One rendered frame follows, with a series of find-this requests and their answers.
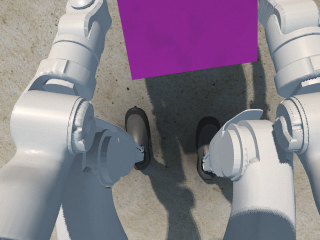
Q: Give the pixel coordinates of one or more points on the left robot forearm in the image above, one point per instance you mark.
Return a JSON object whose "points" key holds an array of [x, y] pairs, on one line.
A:
{"points": [[75, 52]]}

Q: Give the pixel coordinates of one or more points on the carton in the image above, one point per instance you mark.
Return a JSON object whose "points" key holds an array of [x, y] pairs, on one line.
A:
{"points": [[164, 37]]}

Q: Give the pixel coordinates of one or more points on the robot left upper arm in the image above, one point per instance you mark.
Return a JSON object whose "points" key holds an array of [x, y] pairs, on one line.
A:
{"points": [[49, 129]]}

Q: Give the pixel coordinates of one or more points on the robot right upper arm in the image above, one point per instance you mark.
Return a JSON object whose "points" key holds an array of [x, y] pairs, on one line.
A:
{"points": [[297, 129]]}

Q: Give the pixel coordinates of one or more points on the robot right foot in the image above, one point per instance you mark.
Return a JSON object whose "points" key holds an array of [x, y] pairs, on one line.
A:
{"points": [[206, 130]]}

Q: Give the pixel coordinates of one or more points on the robot foot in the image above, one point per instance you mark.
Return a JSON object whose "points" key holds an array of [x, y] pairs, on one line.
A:
{"points": [[206, 130], [137, 125]]}

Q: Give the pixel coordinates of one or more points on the robot left foot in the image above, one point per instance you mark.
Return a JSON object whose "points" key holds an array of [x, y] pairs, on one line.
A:
{"points": [[137, 125]]}

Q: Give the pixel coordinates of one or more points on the right robot forearm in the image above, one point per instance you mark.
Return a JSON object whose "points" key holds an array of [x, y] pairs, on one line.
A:
{"points": [[292, 31]]}

